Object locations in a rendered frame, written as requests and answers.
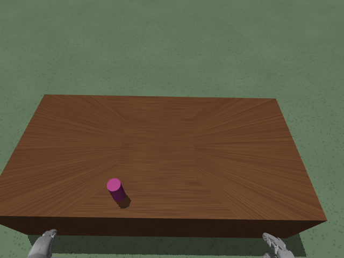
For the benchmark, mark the right robot hand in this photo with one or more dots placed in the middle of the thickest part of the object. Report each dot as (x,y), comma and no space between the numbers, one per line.
(277,246)

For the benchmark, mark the can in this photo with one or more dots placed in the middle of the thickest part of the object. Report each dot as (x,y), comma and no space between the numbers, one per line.
(116,189)

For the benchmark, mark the left robot hand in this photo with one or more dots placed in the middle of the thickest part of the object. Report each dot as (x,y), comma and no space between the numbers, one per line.
(43,244)

